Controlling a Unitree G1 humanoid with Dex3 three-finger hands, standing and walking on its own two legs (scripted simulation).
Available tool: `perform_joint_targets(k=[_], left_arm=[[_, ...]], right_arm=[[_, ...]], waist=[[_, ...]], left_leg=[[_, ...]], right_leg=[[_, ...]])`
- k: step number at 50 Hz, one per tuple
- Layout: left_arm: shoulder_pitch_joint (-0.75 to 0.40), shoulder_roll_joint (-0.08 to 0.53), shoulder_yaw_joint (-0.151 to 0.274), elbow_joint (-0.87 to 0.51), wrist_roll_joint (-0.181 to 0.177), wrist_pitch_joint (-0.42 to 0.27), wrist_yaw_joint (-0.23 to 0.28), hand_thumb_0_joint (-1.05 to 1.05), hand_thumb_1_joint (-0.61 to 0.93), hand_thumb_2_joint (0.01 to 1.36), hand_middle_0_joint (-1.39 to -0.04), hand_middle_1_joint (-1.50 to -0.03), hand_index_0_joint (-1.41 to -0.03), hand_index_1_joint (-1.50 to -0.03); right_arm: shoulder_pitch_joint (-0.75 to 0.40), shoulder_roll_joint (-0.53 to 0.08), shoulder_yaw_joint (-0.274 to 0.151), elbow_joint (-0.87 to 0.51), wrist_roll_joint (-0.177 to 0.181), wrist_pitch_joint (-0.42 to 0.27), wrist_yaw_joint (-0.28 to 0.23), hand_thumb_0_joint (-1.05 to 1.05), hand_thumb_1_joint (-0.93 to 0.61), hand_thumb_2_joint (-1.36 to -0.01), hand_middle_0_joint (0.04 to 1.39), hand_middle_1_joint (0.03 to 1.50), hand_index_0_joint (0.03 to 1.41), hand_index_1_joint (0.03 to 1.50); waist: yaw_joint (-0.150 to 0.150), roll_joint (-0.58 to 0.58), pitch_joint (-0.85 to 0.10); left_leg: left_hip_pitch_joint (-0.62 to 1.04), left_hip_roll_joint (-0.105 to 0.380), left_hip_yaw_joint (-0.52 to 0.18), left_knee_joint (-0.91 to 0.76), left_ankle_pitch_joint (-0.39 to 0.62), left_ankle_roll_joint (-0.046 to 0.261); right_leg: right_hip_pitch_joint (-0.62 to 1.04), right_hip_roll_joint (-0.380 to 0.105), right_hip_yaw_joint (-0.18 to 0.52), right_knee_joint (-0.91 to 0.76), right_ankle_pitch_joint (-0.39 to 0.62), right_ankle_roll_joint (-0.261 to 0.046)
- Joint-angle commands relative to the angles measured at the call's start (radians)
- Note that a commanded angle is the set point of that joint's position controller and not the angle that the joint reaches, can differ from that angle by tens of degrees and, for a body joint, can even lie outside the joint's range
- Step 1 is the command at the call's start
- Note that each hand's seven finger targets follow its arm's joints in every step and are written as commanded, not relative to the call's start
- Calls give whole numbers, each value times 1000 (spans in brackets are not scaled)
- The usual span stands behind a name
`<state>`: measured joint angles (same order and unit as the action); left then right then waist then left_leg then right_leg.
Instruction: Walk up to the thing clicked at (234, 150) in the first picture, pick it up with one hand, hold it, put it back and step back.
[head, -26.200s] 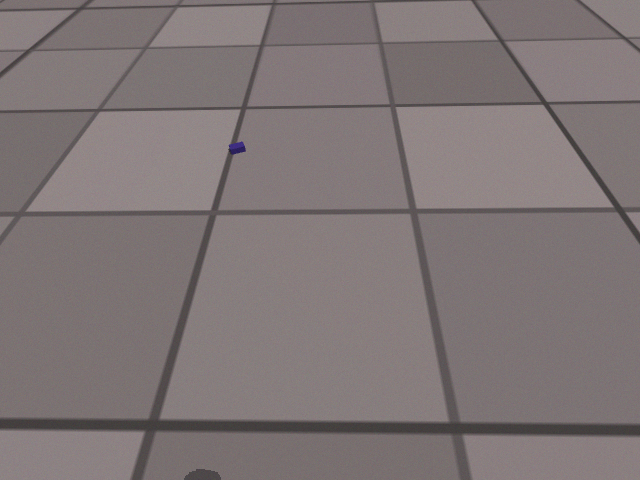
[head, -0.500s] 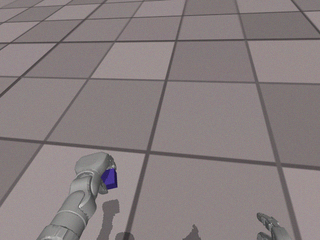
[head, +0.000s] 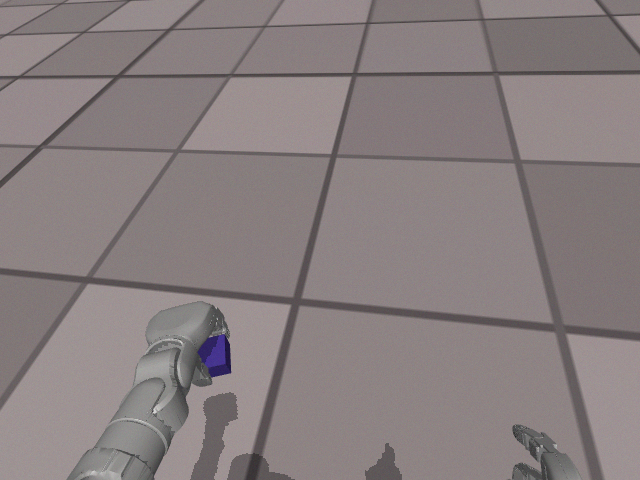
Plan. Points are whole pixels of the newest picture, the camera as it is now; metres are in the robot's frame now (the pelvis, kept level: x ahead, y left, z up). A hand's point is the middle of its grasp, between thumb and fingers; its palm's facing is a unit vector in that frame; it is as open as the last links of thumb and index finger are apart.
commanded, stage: hold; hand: left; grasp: from above
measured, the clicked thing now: (202, 359) +0.31 +0.23 -0.07
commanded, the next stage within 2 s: crouch in 0.02 s
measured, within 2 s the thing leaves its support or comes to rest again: neither
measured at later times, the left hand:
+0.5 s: hand (204, 380) +0.29 +0.23 -0.10, palm faces -0.45 -0.08 -0.89, open 7.6 cm
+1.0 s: hand (242, 395) +0.35 +0.24 -0.34, palm faces -0.41 -0.06 -0.91, open 7.6 cm
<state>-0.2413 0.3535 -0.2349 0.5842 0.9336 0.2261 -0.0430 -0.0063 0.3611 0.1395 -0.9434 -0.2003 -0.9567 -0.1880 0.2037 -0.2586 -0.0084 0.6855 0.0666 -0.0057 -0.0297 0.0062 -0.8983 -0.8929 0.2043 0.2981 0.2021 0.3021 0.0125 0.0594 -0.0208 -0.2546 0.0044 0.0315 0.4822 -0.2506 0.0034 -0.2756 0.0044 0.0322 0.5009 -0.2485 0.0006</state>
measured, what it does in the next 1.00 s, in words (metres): lowers itself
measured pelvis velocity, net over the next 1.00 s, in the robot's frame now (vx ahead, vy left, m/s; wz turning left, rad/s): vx -0.06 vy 0.01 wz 0.00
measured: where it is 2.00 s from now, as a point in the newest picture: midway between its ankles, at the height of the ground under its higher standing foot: outside the picture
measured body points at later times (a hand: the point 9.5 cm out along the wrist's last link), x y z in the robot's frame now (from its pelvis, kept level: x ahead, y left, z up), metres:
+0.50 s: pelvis +0.00 +0.00 -0.01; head +0.04 -0.01 +0.44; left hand +0.31 +0.23 -0.05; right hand +0.12 -0.26 -0.13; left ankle +0.00 +0.12 -0.74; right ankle +0.01 -0.12 -0.74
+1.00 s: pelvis -0.06 +0.01 -0.21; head +0.11 +0.01 +0.20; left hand +0.37 +0.24 -0.29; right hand -0.02 -0.27 -0.34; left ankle +0.00 +0.12 -0.74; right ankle +0.01 -0.12 -0.74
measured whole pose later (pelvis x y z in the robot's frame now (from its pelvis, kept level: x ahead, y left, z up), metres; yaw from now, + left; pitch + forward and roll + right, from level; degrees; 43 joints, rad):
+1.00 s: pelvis -0.06 +0.01 -0.21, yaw +0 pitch +33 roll -2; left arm -0.73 0.42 0.00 1.29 1.07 0.04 0.41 -0.01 0.34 0.16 -0.97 -0.17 -0.98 -0.16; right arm 0.25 -0.25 -0.05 0.75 -0.04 -0.04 0.02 0.00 -0.88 -0.88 0.21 0.30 0.20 0.30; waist -0.14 0.06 -0.21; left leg -1.61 0.01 -0.01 1.64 -0.60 0.02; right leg -1.60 0.01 -0.01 1.61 -0.58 0.01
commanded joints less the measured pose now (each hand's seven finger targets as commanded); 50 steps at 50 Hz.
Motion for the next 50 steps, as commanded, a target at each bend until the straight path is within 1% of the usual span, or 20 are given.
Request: perform_joint_targets(k=[1,5,6,7,9,13,14,17,21,22,23,28,32,34,37,38,39,43,47,50], left_arm=[[-310,206,104,-193,21,-24,41,0,817,333,-1171,-317,-1184,-306],[-356,220,118,-221,30,-35,55,0,818,342,-1186,-301,-1194,-294],[-342,217,117,-190,32,-32,60,0,877,307,-1176,-361,-1221,-316],[-336,209,112,-195,30,-34,62,0,797,275,-1096,-281,-1141,-247],[-310,186,94,-159,31,-38,64,0,856,300,-1196,-238,-1213,-222],[-269,176,101,-110,44,-61,87,0,877,306,-1225,-211,-1236,-202],[-268,163,96,-89,48,-71,100,0,871,308,-1228,-208,-1236,-202],[-269,155,104,-10,75,-103,156,0,901,310,-1260,-183,-1264,-182],[-377,158,110,117,103,-123,258,0,929,278,-1271,-181,-1282,-172],[-413,147,100,139,111,-131,281,0,926,275,-1263,-185,-1276,-174],[-448,162,112,172,119,-136,304,0,920,285,-1265,-196,-1277,-186],[-571,136,119,318,158,-161,400,0,868,289,-1216,-232,-1236,-215],[-640,148,141,453,166,-175,459,0,846,301,-1197,-256,-1218,-237],[-650,151,156,497,154,-177,477,0,876,298,-1218,-252,-1239,-232],[-688,203,191,506,147,-176,496,0,919,326,-1265,-235,-1278,-225],[-702,189,184,519,145,-172,497,0,927,346,-1278,-234,-1287,-228],[-721,194,188,531,146,-170,496,0,913,367,-1282,-222,-1283,-223],[-762,288,251,524,136,-170,495,0,815,356,-1193,-265,-1202,-259],[-810,312,263,569,144,-182,492,0,788,343,-1170,-270,-1184,-259],[-835,346,273,588,158,-204,481,0,788,335,-1156,-282,-1174,-265]], right_arm=[[-71,-120,-48,-139,2,-42,-9,0,-885,-896,200,300,200,300],[-64,-119,-53,-137,3,-34,-8,0,-888,-897,200,300,200,300],[-62,-121,-51,-133,1,-33,-8,0,-899,-906,201,301,201,301],[-62,-121,-51,-133,0,-33,-6,0,-857,-889,202,301,202,301],[-63,-120,-52,-133,0,-31,-4,0,-866,-892,201,300,201,300],[-55,-120,-57,-135,0,-22,0,0,-865,-892,201,300,201,300],[-46,-121,-59,-133,-3,-20,3,0,-868,-893,200,300,201,300],[-24,-123,-66,-121,-7,-9,10,0,-868,-893,200,300,201,300],[21,-134,-79,-78,-22,3,23,0,-867,-891,200,300,200,300],[34,-136,-81,-70,-24,5,24,0,-866,-891,200,299,200,299],[49,-137,-84,-59,-28,6,25,0,-870,-892,200,299,200,299],[101,-140,-99,-28,-49,-11,28,0,-870,-890,200,299,200,299],[126,-152,-107,-25,-63,-31,28,0,-873,-890,200,299,200,299],[134,-159,-111,-22,-74,-40,32,0,-871,-889,200,299,200,299],[145,-175,-115,-25,-86,-47,34,0,-870,-888,200,299,200,299],[140,-175,-114,-24,-89,-48,35,0,-869,-888,200,299,200,299],[143,-177,-111,-22,-91,-49,34,0,-869,-889,200,299,200,299],[146,-185,-111,-22,-99,-54,31,0,-870,-889,200,299,200,299],[152,-177,-101,-15,-110,-59,29,0,-872,-889,200,299,200,299],[160,-182,-96,-4,-117,-68,32,0,-871,-888,200,299,200,299]], waist=[[1,-51,-245],[2,-35,-273],[-5,-43,-259],[-7,-37,-245],[-6,-60,-218],[-6,-83,-191],[-19,-101,-178],[-25,-102,-166],[-53,-78,-196],[-62,-86,-214],[-66,-76,-229],[-96,-41,-360],[-107,-10,-435],[-103,30,-494],[-101,62,-609],[-116,71,-627],[-129,61,-631],[-122,49,-710],[-160,17,-694],[-173,13,-744]], left_leg=[[100,-17,-8,-42,256,14],[125,-20,-4,-34,284,15],[121,-20,-4,-36,276,16],[116,-19,-3,-38,271,15],[101,-17,-7,-43,248,15],[78,-23,-4,-37,227,18],[67,-24,-4,-29,217,19],[31,-30,0,-4,201,18],[-36,-25,0,80,192,10],[-66,-24,-3,108,182,8],[-105,-26,1,142,163,7],[-321,-19,0,370,118,0],[-495,-12,-17,521,41,-4],[-562,-11,-34,599,41,-7],[-645,-3,-58,702,25,-7],[-676,-2,-62,734,16,-5],[-720,-1,-69,758,-8,-3],[-877,-5,-68,844,-127,4],[-1056,-16,-53,951,-251,18],[-1116,-19,-54,1034,-262,24]], right_leg=[[80,28,-18,-63,226,-16],[91,25,-16,-64,262,-13],[84,25,-15,-68,254,-13],[84,25,-18,-68,249,-15],[72,26,-21,-74,224,-15],[53,20,-19,-75,211,-11],[41,19,-18,-75,204,-10],[11,13,-15,-56,197,-8],[-73,17,-20,26,187,-14],[-108,19,-19,56,177,-14],[-143,18,-18,84,161,-15],[-345,21,-20,301,122,-24],[-558,32,-38,465,39,-35],[-667,30,-47,555,18,-43],[-795,32,-65,686,-14,-51],[-837,33,-67,716,-20,-52],[-868,33,-71,744,-38,-53],[-920,26,-72,840,-115,-51],[-1021,25,-69,906,-209,-46],[-1087,24,-74,974,-227,-47]])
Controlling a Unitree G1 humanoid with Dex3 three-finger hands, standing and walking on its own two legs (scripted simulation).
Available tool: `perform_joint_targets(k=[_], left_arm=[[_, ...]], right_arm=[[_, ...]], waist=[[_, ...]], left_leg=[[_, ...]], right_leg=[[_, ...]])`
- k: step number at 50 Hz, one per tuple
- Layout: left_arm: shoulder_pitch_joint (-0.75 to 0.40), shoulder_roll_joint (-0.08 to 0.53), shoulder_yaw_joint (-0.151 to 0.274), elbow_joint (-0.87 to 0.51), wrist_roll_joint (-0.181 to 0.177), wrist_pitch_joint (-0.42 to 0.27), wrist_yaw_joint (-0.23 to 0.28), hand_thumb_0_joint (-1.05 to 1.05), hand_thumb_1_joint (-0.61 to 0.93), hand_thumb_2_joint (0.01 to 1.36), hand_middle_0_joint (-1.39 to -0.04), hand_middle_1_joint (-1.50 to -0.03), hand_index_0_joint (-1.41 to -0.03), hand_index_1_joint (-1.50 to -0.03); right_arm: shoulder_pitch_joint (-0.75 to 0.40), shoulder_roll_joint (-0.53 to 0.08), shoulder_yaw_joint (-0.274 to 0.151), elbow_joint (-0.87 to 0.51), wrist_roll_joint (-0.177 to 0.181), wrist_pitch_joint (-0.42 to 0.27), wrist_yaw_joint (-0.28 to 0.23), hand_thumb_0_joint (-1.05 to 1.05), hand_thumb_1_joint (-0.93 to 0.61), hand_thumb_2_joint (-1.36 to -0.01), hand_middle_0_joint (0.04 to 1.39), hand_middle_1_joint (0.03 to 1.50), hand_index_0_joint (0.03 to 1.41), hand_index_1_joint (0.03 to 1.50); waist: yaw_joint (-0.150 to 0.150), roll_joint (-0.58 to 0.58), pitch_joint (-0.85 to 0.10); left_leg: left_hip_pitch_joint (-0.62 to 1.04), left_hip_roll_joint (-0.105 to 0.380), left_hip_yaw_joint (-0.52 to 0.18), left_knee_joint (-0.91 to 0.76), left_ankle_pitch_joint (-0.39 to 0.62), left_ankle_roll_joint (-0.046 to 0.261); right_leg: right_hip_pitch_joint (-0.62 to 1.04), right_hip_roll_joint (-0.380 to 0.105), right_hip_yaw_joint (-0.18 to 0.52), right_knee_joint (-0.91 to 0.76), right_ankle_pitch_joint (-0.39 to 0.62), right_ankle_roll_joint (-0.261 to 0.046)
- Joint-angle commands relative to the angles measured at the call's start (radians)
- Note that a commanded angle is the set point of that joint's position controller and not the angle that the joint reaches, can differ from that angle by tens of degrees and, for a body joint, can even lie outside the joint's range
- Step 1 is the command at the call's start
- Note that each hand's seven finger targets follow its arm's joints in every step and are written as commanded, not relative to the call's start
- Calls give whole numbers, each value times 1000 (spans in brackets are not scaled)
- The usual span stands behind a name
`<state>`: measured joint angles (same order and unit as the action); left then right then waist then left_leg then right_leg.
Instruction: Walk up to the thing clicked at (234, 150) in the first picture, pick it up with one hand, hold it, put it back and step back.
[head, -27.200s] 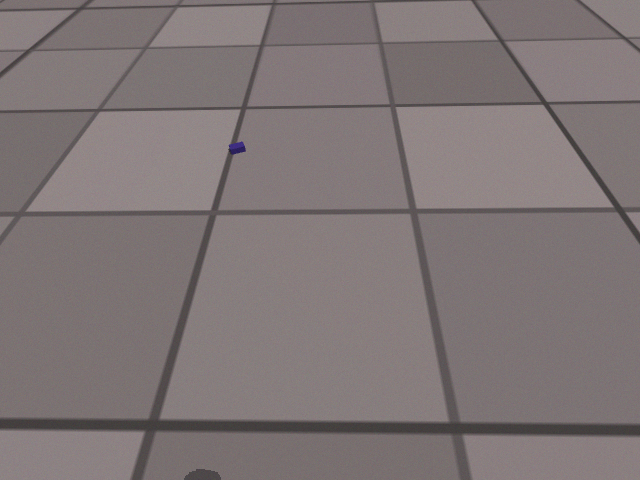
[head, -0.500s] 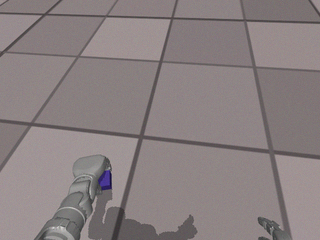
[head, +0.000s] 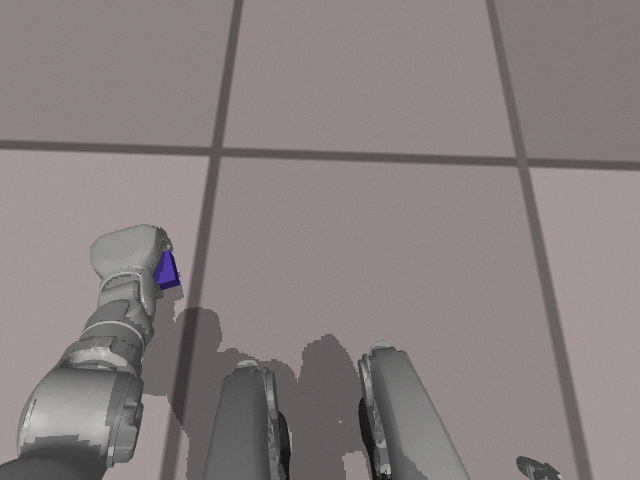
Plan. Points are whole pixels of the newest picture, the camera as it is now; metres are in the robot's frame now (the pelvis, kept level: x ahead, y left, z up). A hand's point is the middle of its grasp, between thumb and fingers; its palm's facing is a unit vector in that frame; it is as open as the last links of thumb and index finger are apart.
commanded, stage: crouch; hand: left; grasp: from above
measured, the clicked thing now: (148, 274) +0.43 +0.24 -0.16
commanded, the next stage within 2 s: lower in 1.08 s
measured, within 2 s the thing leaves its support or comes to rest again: neither
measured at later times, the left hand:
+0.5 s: hand (175, 290) +0.44 +0.25 -0.30, palm faces -0.42 -0.09 -0.90, open 7.6 cm
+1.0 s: hand (186, 292) +0.45 +0.25 -0.38, palm faces -0.42 -0.10 -0.90, open 7.6 cm
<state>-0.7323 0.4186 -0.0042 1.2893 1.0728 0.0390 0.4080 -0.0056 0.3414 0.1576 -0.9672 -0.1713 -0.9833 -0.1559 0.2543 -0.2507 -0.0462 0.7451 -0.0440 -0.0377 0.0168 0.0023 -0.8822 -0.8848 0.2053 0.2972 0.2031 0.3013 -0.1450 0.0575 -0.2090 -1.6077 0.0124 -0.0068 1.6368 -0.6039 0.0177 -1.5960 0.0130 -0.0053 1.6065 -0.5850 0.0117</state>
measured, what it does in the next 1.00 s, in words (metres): lowers itself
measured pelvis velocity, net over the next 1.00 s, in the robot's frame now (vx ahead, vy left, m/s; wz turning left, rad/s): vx -0.02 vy -0.01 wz -0.07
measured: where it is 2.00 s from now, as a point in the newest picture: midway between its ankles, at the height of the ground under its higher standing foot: (330, 471)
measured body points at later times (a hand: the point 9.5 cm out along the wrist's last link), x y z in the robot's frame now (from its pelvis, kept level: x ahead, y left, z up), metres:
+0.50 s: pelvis -0.02 +0.00 -0.14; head +0.22 +0.03 +0.25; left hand +0.45 +0.25 -0.25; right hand +0.04 -0.28 -0.26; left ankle +0.06 +0.11 -0.53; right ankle +0.07 -0.13 -0.53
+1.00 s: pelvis -0.02 -0.01 -0.21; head +0.22 +0.03 +0.17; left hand +0.47 +0.25 -0.32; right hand -0.01 -0.28 -0.32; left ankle +0.06 +0.11 -0.53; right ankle +0.07 -0.13 -0.53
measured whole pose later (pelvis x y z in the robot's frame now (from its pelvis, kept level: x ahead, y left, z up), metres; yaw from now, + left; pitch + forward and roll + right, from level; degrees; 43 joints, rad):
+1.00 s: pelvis -0.02 -0.01 -0.21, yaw -4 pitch +35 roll -6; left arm -0.99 0.69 0.14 1.54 1.19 -0.10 0.47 0.00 0.36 0.10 -0.98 -0.13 -1.00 -0.11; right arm 0.17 -0.27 0.05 0.79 -0.15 -0.11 0.15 0.00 -0.90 -0.89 0.21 0.30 0.20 0.30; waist -0.25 0.00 -0.07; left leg -2.27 0.01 -0.09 2.34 -0.70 0.00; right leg -2.23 0.02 -0.08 2.27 -0.66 0.00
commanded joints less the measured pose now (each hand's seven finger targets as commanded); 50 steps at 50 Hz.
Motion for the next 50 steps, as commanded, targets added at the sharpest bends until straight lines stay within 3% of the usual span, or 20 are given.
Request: perform_joint_targets(k=[1,2,4,6,12,14,17,19,20,21,22,25,30,31,35,38,42,45,49,50], left_arm=[[-371,293,53,-135,19,-27,29,0,805,308,-1153,-285,-1181,-259],[-402,330,66,-156,24,-43,32,0,820,311,-1175,-279,-1199,-257],[-407,291,47,-104,40,-54,32,0,801,323,-1160,-281,-1185,-259],[-451,345,74,-132,37,-72,42,0,797,305,-1154,-283,-1182,-257],[-456,359,85,-60,56,-69,64,0,823,360,-1194,-278,-1210,-263],[-486,395,102,-84,61,-74,68,0,807,340,-1181,-256,-1197,-241],[-511,393,113,-115,62,-82,65,0,829,320,-1200,-234,-1216,-220],[-445,349,77,4,74,-73,57,0,789,294,-1178,-199,-1191,-188],[-524,396,102,-95,65,-86,59,0,781,278,-1173,-193,-1185,-182],[-516,420,122,-72,71,-88,61,0,787,293,-1178,-202,-1191,-191],[-481,392,101,-24,72,-83,60,0,791,272,-1178,-203,-1194,-188],[-521,386,100,-31,67,-86,65,0,777,265,-1176,-177,-1188,-167],[-545,459,144,-27,85,-105,71,0,782,274,-1181,-182,-1190,-173],[-536,434,131,8,88,-107,71,0,796,278,-1191,-188,-1202,-178],[-540,453,132,58,90,-115,72,0,782,251,-1170,-200,-1186,-184],[-579,506,150,63,88,-124,83,0,786,254,-1179,-190,-1193,-177],[-597,526,153,93,102,-133,91,0,781,250,-1174,-184,-1186,-172],[-588,548,165,111,107,-140,95,0,778,233,-1184,-159,-1192,-152],[-578,524,147,122,117,-134,96,0,802,266,-1199,-194,-1206,-187],[-573,533,154,148,111,-131,100,0,788,270,-1204,-160,-1203,-163]], right_arm=[[118,-196,-59,-56,-13,-43,-11,0,-869,-887,200,299,200,299],[114,-188,-57,-56,-15,-43,-9,0,-873,-889,200,299,200,299],[129,-193,-50,-40,-21,-53,-2,0,-873,-890,200,299,200,299],[125,-188,-45,-34,-29,-58,6,0,-874,-890,200,299,200,299],[124,-193,-30,-10,-46,-73,33,0,-880,-894,200,299,200,299],[125,-194,-29,-1,-51,-70,41,0,-881,-894,200,299,200,299],[134,-196,-27,6,-60,-72,55,0,-882,-894,200,299,200,299],[115,-206,-25,7,-58,-71,62,0,-881,-894,200,299,200,299],[113,-202,-32,7,-59,-70,64,0,-881,-894,200,299,200,299],[128,-211,-27,13,-65,-70,67,0,-881,-894,200,299,200,299],[114,-205,-26,8,-66,-68,72,0,-882,-895,200,299,200,299],[116,-216,-23,14,-69,-70,81,0,-883,-895,200,299,200,299],[131,-229,-16,20,-78,-68,96,0,-884,-895,200,299,200,299],[139,-224,-11,22,-83,-69,102,0,-886,-896,200,299,200,299],[130,-227,-3,19,-89,-70,112,0,-886,-895,200,299,200,299],[117,-229,5,18,-92,-73,117,0,-886,-895,200,300,200,300],[121,-239,16,27,-96,-79,118,0,-886,-895,200,300,200,300],[122,-242,22,33,-101,-78,122,0,-887,-896,200,300,200,300],[127,-249,31,34,-105,-80,128,0,-888,-896,200,300,200,300],[120,-259,30,32,-101,-80,128,0,-889,-897,200,300,200,300]], waist=[[-23,42,-569],[-19,58,-587],[-49,56,-574],[-41,76,-593],[-46,143,-654],[-43,164,-667],[-56,199,-682],[-62,181,-606],[-63,195,-625],[-65,209,-619],[-57,193,-606],[-76,200,-606],[-77,205,-615],[-88,203,-604],[-91,174,-571],[-84,173,-568],[-102,171,-546],[-93,172,-560],[-111,204,-538],[-101,203,-527]], left_leg=[[236,-24,-25,-89,122,6],[214,-29,-14,-67,105,8],[193,-26,-28,-22,89,5],[168,-26,-18,19,69,6],[147,-25,-20,118,129,3],[130,-23,-16,151,155,3],[130,-20,-24,196,212,0],[87,-18,-34,204,160,-2],[73,-17,-29,219,139,2],[80,-16,-32,232,156,-2],[60,-18,-24,241,134,1],[41,-14,-34,272,134,0],[-2,-16,-34,325,166,0],[-7,-17,-32,338,168,0],[-86,-21,-17,373,94,10],[-146,-22,-9,399,47,16],[-168,-20,-20,430,40,16],[-204,-21,-13,450,46,18],[-179,-17,-24,468,82,12],[-194,-16,-28,467,71,11]], right_leg=[[190,12,-44,-93,135,-58],[185,17,-43,-82,117,-58],[101,12,-54,-41,100,-58],[85,15,-52,-21,83,-55],[1,14,-67,86,131,-57],[-4,17,-69,118,160,-57],[-38,16,-80,176,211,-58],[-115,17,-89,198,158,-61],[-120,22,-87,204,146,-60],[-125,16,-87,219,163,-59],[-122,21,-87,223,143,-59],[-170,20,-94,262,149,-57],[-184,21,-101,316,176,-56],[-185,20,-101,323,180,-55],[-201,27,-99,327,117,-51],[-202,30,-98,348,73,-50],[-245,33,-112,379,71,-50],[-222,39,-115,394,78,-48],[-262,38,-130,425,116,-51],[-280,38,-133,437,104,-53]])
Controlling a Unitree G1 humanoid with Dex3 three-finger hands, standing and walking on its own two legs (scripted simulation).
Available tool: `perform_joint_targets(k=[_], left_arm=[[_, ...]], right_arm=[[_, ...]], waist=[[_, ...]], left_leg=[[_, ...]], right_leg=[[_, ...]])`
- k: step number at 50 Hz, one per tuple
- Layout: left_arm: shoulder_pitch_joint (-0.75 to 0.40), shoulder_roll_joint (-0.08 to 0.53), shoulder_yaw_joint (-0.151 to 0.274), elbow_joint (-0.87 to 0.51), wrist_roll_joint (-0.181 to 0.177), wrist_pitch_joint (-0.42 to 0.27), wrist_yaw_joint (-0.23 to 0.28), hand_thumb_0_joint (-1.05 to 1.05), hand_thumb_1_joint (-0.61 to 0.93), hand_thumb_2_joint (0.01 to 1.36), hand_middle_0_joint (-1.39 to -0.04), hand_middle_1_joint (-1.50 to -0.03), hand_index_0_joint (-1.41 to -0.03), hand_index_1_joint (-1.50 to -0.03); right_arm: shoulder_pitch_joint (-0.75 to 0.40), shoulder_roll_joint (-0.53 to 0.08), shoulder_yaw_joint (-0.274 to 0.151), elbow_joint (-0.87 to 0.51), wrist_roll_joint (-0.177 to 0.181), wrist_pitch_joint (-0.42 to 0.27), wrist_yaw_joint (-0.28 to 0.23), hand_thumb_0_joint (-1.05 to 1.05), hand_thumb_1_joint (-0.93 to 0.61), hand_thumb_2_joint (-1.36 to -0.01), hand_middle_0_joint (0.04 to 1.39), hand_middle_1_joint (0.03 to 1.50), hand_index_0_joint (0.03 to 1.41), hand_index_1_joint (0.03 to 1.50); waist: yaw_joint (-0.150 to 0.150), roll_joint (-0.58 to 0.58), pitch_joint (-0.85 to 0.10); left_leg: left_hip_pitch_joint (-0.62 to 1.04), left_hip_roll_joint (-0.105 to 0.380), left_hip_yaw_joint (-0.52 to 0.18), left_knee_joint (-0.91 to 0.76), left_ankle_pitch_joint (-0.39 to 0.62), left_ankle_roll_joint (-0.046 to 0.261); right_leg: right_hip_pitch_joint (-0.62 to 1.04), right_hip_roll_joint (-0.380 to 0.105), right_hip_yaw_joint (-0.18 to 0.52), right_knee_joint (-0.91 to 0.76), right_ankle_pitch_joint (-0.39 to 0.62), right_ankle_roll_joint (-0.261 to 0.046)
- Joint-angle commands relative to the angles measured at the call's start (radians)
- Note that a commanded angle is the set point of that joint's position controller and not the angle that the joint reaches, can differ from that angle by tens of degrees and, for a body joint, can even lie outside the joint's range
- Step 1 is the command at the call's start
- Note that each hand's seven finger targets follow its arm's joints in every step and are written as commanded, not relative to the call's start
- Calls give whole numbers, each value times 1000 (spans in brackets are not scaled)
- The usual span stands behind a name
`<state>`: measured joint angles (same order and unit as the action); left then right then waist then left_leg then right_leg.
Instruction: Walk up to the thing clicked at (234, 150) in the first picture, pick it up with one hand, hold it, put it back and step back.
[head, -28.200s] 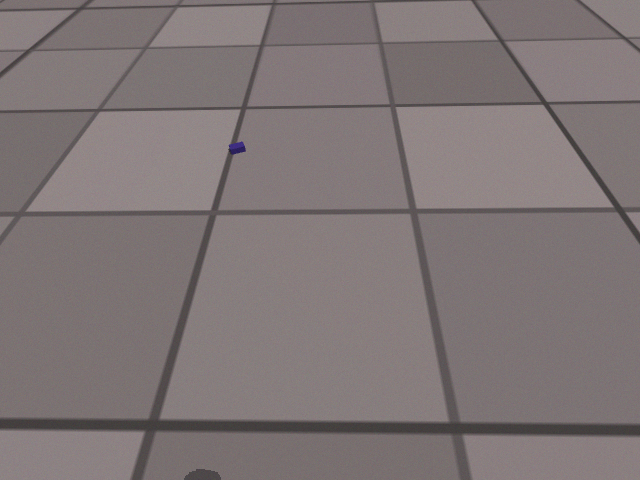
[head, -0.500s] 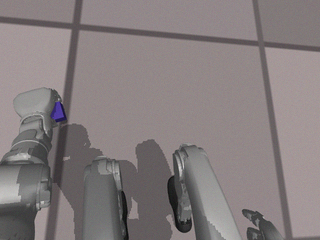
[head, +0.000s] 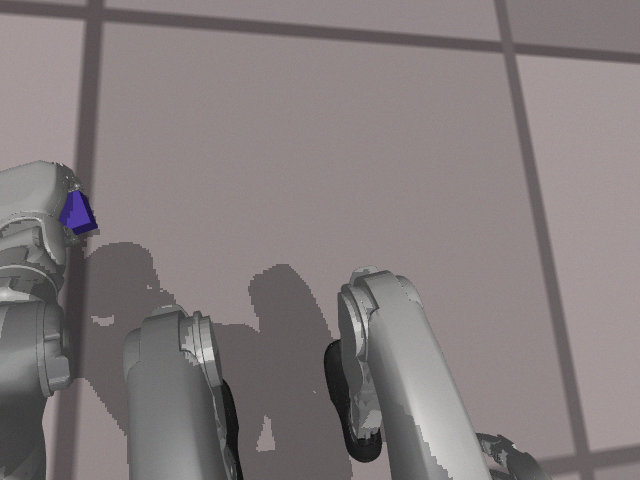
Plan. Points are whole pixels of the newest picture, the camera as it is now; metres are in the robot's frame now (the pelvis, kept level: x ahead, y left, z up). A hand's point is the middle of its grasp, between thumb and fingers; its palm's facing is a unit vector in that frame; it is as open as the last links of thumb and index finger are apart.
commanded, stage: crouch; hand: left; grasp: from above
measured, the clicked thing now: (58, 219) +0.47 +0.30 -0.20
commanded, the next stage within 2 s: lower in 0.08 s
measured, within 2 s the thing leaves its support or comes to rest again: rests again in 1.44 s
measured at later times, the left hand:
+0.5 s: hand (67, 230) +0.46 +0.29 -0.22, palm faces -0.43 -0.15 -0.89, open 7.6 cm
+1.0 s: hand (80, 233) +0.46 +0.29 -0.27, palm faces -0.43 -0.17 -0.89, open 7.6 cm
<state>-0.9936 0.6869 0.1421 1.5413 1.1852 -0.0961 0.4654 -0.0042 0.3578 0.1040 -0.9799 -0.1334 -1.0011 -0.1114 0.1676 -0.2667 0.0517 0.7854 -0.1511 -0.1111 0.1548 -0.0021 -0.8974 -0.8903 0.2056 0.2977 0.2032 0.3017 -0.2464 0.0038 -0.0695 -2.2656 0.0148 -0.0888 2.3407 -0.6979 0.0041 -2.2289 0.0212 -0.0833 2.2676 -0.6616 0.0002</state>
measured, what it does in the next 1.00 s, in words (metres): stands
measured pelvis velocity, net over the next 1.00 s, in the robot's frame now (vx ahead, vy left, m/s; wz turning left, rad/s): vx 0.00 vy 0.01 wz -0.09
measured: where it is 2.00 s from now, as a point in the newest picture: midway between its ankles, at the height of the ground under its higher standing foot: (291, 440)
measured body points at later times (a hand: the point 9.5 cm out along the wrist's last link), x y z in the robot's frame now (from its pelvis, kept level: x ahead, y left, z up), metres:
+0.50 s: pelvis +0.00 +0.00 -0.03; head +0.25 +0.07 +0.34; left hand +0.48 +0.30 -0.17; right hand +0.04 -0.27 -0.13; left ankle +0.08 +0.12 -0.32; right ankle +0.10 -0.11 -0.32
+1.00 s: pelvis +0.00 +0.01 -0.05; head +0.27 +0.08 +0.30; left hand +0.48 +0.30 -0.22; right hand +0.02 -0.26 -0.13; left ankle +0.08 +0.12 -0.32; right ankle +0.10 -0.11 -0.32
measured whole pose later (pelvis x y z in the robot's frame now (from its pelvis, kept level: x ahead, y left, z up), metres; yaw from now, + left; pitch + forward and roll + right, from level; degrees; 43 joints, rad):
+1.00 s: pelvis +0.00 +0.01 -0.05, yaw -5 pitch +30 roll -11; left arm -1.03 0.89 0.21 1.72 1.23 -0.15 0.58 -0.01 0.34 0.12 -1.00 -0.13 -1.01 -0.11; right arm 0.14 -0.31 0.19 0.72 -0.23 -0.19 0.23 0.00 -0.90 -0.89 0.21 0.30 0.20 0.30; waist -0.34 -0.08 0.09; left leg -2.36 0.01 -0.17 2.53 -0.72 0.01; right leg -2.29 0.04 -0.16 2.39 -0.65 0.02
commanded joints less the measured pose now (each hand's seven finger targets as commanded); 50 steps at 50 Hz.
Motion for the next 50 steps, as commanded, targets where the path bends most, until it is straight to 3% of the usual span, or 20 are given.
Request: perform_joint_targets(k=[1,9,10,11,12,18,26,27,28,29,32,33,35,37,39,43,44,46,49,50], left_arm=[[-332,280,15,-145,-8,2,44,0,801,286,-1216,-166,-1213,-170],[-333,271,-2,-142,-8,8,41,0,840,295,-1253,-177,-1248,-184],[-337,297,17,-164,-7,5,42,0,821,291,-1248,-160,-1241,-168],[-278,256,-2,-102,-11,15,38,0,795,284,-1238,-158,-1230,-168],[-335,288,11,-166,-13,4,38,0,813,294,-1247,-169,-1240,-178],[-321,292,-5,-70,-4,-14,39,0,817,290,-1239,-190,-1237,-193],[-333,383,70,-51,34,-36,100,0,876,304,-1256,-231,-1262,-225],[-348,358,43,-55,36,-36,100,0,885,324,-1266,-241,-1270,-238],[-345,376,60,-43,33,-35,108,0,862,335,-1255,-247,-1255,-247],[-351,342,22,-52,40,-33,104,0,865,341,-1257,-253,-1258,-253],[-326,385,46,-55,29,-33,116,0,819,319,-1215,-188,-1215,-189],[-293,380,42,-14,22,-28,118,0,791,319,-1213,-168,-1205,-177],[-309,431,84,-34,35,-33,124,0,836,303,-1233,-174,-1232,-175],[-317,407,74,5,32,-36,127,0,840,293,-1239,-175,-1239,-176],[-330,385,56,9,17,-43,137,0,835,298,-1228,-184,-1229,-183],[-315,458,79,40,33,-52,146,0,868,288,-1239,-199,-1246,-191],[-297,464,84,41,29,-53,149,0,859,293,-1240,-186,-1243,-183],[-315,462,80,57,42,-55,150,0,913,311,-1279,-198,-1283,-193],[-326,434,49,66,39,-66,157,0,921,302,-1288,-194,-1293,-189],[-322,463,65,63,38,-70,166,0,943,313,-1292,-218,-1301,-209]], right_arm=[[207,-242,-67,-11,5,-6,-7,0,-889,-897,200,300,200,300],[208,-245,-58,-9,8,-3,-2,0,-895,-899,200,300,200,300],[224,-252,-58,-7,4,-5,1,0,-892,-896,200,300,200,300],[218,-248,-50,-10,5,-4,2,0,-894,-897,200,300,200,300],[222,-254,-54,-7,0,-5,3,0,-893,-897,200,300,200,300],[210,-270,-29,-19,-6,-12,12,0,-894,-897,200,300,200,300],[206,-305,-16,-31,-30,-24,18,0,-889,-894,200,300,200,300],[198,-301,-11,-47,-31,-31,22,0,-891,-895,200,300,200,300],[197,-305,-12,-34,-34,-30,22,0,-892,-896,200,300,200,300],[204,-293,-3,-37,-36,-32,26,0,-894,-896,200,300,200,300],[208,-305,3,-30,-38,-44,32,0,-880,-891,201,300,201,300],[199,-303,7,-24,-36,-44,34,0,-884,-893,201,300,201,300],[211,-320,5,-32,-45,-47,38,0,-882,-891,201,300,200,300],[212,-315,10,-26,-51,-49,45,0,-885,-893,201,300,200,300],[194,-319,25,-49,-49,-58,50,0,-885,-893,201,300,200,300],[205,-336,34,-39,-59,-70,56,0,-885,-892,201,300,201,300],[204,-337,39,-37,-61,-69,57,0,-884,-893,201,300,201,300],[202,-341,45,-39,-70,-78,62,0,-886,-893,201,300,200,300],[183,-349,55,-52,-72,-93,72,0,-887,-894,201,300,200,300],[178,-356,57,-49,-77,-97,73,0,-885,-893,201,300,200,300]], waist=[[-1,266,-692],[-9,288,-677],[-17,281,-675],[-9,259,-662],[-28,264,-670],[-43,254,-605],[-52,328,-588],[-60,336,-565],[-65,330,-574],[-67,339,-577],[-64,337,-591],[-46,333,-591],[-65,352,-587],[-91,327,-571],[-90,327,-543],[-100,336,-540],[-87,328,-545],[-113,338,-520],[-124,361,-487],[-119,360,-494]], left_leg=[[467,-19,52,-231,175,25],[455,-16,48,-205,187,22],[456,-17,49,-192,216,24],[453,-17,49,-192,219,24],[438,-15,51,-173,234,28],[403,-14,39,-151,187,27],[415,-14,22,-144,157,17],[419,-12,23,-138,156,17],[404,-11,21,-136,145,18],[407,-12,28,-125,160,20],[407,-9,27,-102,196,21],[400,-8,22,-105,197,20],[422,-7,14,-101,234,15],[401,-5,11,-82,232,18],[384,-4,3,-87,209,18],[373,-2,5,-67,210,21],[361,0,3,-69,210,22],[383,2,-1,-57,212,19],[404,5,-19,-69,193,11],[400,7,-24,-73,180,12]], right_leg=[[367,32,-57,-218,193,-41],[350,39,-69,-191,208,-43],[366,34,-69,-186,237,-38],[372,35,-68,-188,239,-37],[375,36,-69,-183,261,-34],[333,41,-86,-160,214,-36],[282,41,-113,-119,184,-40],[266,40,-114,-117,182,-41],[278,45,-116,-121,177,-41],[288,47,-111,-125,194,-39],[314,47,-112,-116,228,-33],[311,50,-113,-107,227,-35],[311,45,-125,-92,256,-34],[317,49,-127,-90,265,-33],[299,50,-133,-93,242,-35],[333,54,-132,-94,250,-30],[351,58,-133,-98,250,-29],[321,55,-143,-88,249,-30],[293,56,-156,-79,233,-32],[297,61,-161,-81,222,-32]])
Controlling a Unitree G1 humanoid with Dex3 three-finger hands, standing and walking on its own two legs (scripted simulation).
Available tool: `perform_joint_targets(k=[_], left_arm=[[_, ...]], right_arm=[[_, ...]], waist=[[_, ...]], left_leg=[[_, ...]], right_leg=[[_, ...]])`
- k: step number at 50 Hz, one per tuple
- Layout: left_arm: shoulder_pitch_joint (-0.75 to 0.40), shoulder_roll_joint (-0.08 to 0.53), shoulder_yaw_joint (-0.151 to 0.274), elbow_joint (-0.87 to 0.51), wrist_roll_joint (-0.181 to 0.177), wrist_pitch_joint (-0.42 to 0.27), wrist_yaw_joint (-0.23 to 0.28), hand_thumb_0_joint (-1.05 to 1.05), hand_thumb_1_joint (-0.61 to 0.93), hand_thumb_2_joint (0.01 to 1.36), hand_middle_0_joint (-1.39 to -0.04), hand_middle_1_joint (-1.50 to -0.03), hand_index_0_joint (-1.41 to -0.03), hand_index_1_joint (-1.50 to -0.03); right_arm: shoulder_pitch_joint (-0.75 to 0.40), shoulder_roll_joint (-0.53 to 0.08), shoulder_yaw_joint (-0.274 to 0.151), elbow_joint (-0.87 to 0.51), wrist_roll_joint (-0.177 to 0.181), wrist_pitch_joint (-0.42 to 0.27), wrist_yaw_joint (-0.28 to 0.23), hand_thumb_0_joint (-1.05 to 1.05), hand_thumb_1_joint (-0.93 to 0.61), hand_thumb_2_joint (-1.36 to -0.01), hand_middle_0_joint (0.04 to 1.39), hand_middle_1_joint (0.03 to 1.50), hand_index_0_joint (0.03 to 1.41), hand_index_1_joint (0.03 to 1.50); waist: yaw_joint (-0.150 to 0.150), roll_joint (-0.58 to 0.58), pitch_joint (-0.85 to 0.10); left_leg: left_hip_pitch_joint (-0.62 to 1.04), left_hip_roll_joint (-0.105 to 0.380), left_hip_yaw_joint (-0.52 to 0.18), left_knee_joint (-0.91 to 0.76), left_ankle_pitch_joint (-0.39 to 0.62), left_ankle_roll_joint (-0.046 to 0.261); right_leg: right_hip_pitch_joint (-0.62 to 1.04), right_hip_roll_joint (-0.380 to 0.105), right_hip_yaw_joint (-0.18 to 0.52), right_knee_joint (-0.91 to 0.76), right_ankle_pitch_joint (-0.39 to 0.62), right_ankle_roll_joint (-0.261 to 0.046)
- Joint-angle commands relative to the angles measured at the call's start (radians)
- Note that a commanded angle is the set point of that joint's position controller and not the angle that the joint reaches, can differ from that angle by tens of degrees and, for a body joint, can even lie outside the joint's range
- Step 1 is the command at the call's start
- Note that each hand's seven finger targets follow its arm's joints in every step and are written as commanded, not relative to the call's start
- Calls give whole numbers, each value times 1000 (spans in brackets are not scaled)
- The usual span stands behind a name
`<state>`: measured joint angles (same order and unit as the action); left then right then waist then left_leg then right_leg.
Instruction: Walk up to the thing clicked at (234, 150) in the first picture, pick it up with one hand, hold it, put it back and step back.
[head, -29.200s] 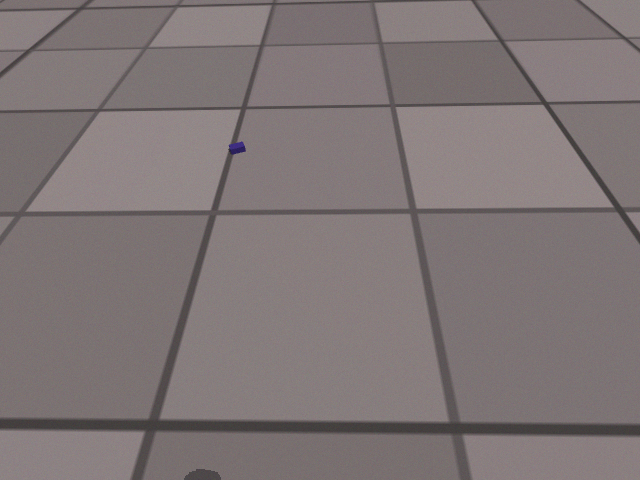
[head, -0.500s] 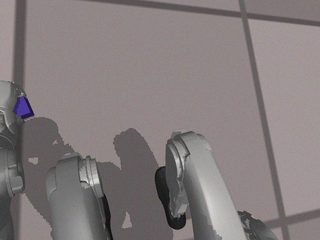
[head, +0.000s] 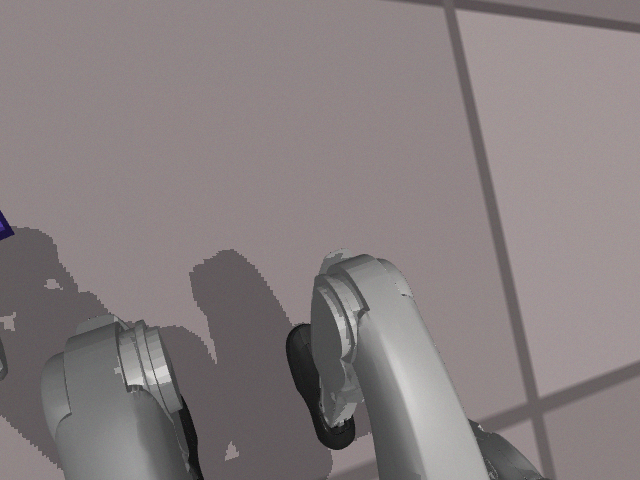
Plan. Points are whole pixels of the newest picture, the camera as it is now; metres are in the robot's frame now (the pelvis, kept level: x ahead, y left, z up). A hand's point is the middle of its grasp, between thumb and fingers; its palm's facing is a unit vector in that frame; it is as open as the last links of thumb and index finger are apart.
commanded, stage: rest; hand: left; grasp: from above
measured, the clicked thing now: out of the picture +0.45 +0.33 -0.25
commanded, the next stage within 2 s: open in 0.84 s
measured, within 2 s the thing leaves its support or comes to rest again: rests again in 0.44 s
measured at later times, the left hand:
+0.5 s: hand out of the picture +0.44 +0.32 -0.24, palm faces -0.40 -0.22 -0.89, open 7.6 cm
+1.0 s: hand out of the picture +0.44 +0.32 -0.25, palm faces -0.40 -0.21 -0.89, open 7.6 cm
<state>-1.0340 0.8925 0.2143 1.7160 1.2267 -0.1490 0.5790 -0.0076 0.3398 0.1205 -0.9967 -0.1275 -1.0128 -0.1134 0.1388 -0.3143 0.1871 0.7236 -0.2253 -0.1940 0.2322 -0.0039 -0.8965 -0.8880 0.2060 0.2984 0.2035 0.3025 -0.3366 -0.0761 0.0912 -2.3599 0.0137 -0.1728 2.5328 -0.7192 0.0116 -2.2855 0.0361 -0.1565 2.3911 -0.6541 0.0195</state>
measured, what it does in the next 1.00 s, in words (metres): stands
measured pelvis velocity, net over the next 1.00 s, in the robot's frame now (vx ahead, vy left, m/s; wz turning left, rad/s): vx -0.01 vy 0.01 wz -0.06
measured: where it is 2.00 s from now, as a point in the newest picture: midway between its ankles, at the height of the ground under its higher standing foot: (258, 440)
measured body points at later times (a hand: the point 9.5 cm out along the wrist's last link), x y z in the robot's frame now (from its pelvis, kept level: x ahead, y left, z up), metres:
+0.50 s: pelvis +0.00 +0.00 +0.00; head +0.27 +0.12 +0.34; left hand +0.46 +0.33 -0.19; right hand +0.03 -0.25 -0.06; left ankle +0.06 +0.12 -0.27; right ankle +0.11 -0.11 -0.27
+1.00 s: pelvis -0.01 +0.01 +0.00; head +0.27 +0.12 +0.33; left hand +0.46 +0.33 -0.20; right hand +0.03 -0.25 -0.05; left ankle +0.06 +0.12 -0.27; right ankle +0.11 -0.11 -0.27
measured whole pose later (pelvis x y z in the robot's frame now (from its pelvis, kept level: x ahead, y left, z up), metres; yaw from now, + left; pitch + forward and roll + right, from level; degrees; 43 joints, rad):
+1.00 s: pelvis -0.01 +0.01 +0.00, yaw -4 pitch +27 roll -14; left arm -1.07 1.02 0.18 1.84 1.20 -0.17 0.68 -0.01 0.34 0.14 -0.99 -0.15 -1.00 -0.14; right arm 0.10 -0.37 0.30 0.68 -0.26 -0.31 0.31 0.00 -0.91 -0.90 0.20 0.30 0.20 0.30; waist -0.38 -0.14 0.19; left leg -2.33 0.02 -0.24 2.57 -0.73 0.02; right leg -2.24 0.06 -0.21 2.37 -0.63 0.04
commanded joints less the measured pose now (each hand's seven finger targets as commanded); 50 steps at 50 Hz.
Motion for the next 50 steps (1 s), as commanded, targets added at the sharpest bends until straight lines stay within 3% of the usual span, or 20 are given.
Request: perform_joint_targets(k=[1,5,7,9,10,13,15,16,21,24,28,31,32,33,34,35,37,41,47,50], left_arm=[[-272,284,9,-108,0,-17,58,0,951,318,-1300,-213,-1308,-205],[-256,305,26,-100,7,-19,77,0,982,332,-1320,-221,-1328,-213],[-282,258,-19,-82,3,-21,78,0,976,338,-1326,-214,-1330,-210],[-280,315,13,-74,3,-23,90,0,976,349,-1319,-227,-1324,-221],[-252,318,17,-72,-2,-22,95,0,969,343,-1321,-217,-1324,-213],[-281,317,2,-48,8,-22,97,0,984,336,-1326,-219,-1332,-213],[-276,306,-13,-49,-3,-28,99,0,978,319,-1326,-215,-1332,-208],[-254,340,17,-55,2,-27,107,0,973,340,-1326,-207,-1328,-205],[-297,288,-39,-49,3,-27,105,0,975,325,-1319,-220,-1326,-213],[-250,354,7,-28,10,-25,127,0,985,325,-1326,-216,-1333,-209],[-285,320,-20,-24,3,-25,125,0,981,322,-1319,-228,-1327,-220],[-273,348,-8,-13,-1,-23,138,0,989,328,-1322,-236,-1331,-226],[-277,318,-41,-30,-2,-24,136,0,974,345,-1323,-233,-1327,-229],[-258,364,2,-3,-4,-22,144,0,969,350,-1319,-232,-1321,-229],[-274,293,-64,-26,-1,-23,134,0,970,338,-1309,-239,-1317,-231],[-256,344,-12,2,-10,-18,140,0,953,324,-1297,-234,-1305,-225],[-247,361,-3,-2,-15,-20,146,0,941,321,-1287,-236,-1295,-227],[-265,328,-34,16,-17,-19,134,0,938,323,-1287,-232,-1294,-224],[-259,346,-39,31,-23,-29,132,0,921,326,-1270,-253,-1279,-244],[-259,346,-51,15,-24,-33,134,0,681,323,-1030,-301,-1039,-292]], right_arm=[[215,-314,-76,12,-2,-17,-2,0,-885,-893,201,300,200,300],[211,-317,-63,14,-10,-23,5,0,-885,-893,201,300,200,300],[194,-315,-60,8,-13,-34,14,0,-889,-895,201,300,200,300],[208,-330,-51,14,-17,-39,17,0,-887,-895,201,300,200,300],[205,-337,-50,13,-15,-38,17,0,-888,-896,201,300,200,300],[197,-332,-37,6,-26,-48,26,0,-888,-896,201,300,200,300],[183,-336,-38,3,-21,-54,29,0,-890,-897,201,300,200,300],[193,-345,-38,10,-24,-53,28,0,-888,-896,201,300,200,300],[168,-351,-28,-7,-26,-72,43,0,-892,-897,200,300,200,300],[175,-355,-16,5,-26,-75,47,0,-890,-897,200,300,200,300],[160,-355,-10,-2,-32,-88,61,0,-893,-899,200,300,200,300],[160,-371,-9,-7,-29,-95,64,0,-893,-899,200,300,200,300],[144,-364,-4,-17,-26,-98,66,0,-894,-900,200,300,200,300],[163,-363,0,-1,-32,-96,65,0,-894,-899,200,300,200,300],[137,-359,2,-33,-23,-101,68,0,-893,-899,200,300,200,300],[169,-365,1,1,-32,-99,68,0,-894,-899,200,300,200,300],[167,-368,6,1,-27,-102,68,0,-894,-900,200,300,200,300],[165,-370,10,-8,-29,-109,76,0,-894,-899,200,300,200,300],[163,-372,26,-18,-21,-118,73,0,-896,-900,200,300,200,300],[151,-371,30,-17,-16,-115,68,0,-888,-898,201,301,201,301]], waist=[[-33,436,-649],[-32,461,-659],[-48,461,-632],[-58,459,-632],[-38,467,-635],[-69,444,-599],[-58,446,-593],[-52,460,-610],[-84,482,-570],[-59,493,-580],[-91,498,-554],[-80,487,-548],[-71,494,-556],[-77,471,-566],[-78,480,-567],[-92,468,-573],[-78,477,-578],[-107,457,-532],[-105,429,-512],[-98,440,-532]], left_leg=[[498,7,61,-259,213,5],[508,11,57,-255,250,1],[498,14,54,-246,232,2],[493,14,50,-239,242,4],[488,13,49,-251,245,2],[467,16,48,-234,216,8],[460,17,43,-240,193,7],[491,19,38,-251,221,2],[506,24,23,-244,206,-3],[509,25,17,-259,232,-10],[522,31,6,-247,233,-12],[495,28,7,-255,207,-8],[493,29,10,-256,207,-7],[488,31,7,-250,215,-5],[496,29,10,-246,221,-5],[505,33,8,-240,243,-4],[498,34,3,-243,255,-7],[478,33,5,-232,224,-2],[458,33,-2,-240,193,1],[473,37,-9,-242,202,-2]], right_leg=[[363,44,-88,-206,226,-48],[383,47,-94,-201,258,-48],[366,50,-92,-196,252,-48],[391,51,-98,-204,262,-44],[395,52,-98,-201,260,-47],[389,54,-102,-208,246,-42],[383,56,-101,-206,226,-45],[393,54,-106,-209,242,-44],[356,55,-116,-193,240,-43],[377,55,-120,-187,254,-44],[366,55,-126,-178,265,-42],[377,59,-123,-193,242,-43],[384,64,-120,-198,242,-45],[402,64,-126,-202,252,-41],[387,67,-120,-201,254,-42],[420,65,-126,-202,280,-38],[428,65,-125,-195,287,-39],[411,65,-128,-206,265,-36],[416,67,-131,-217,238,-35],[422,70,-131,-218,246,-36]])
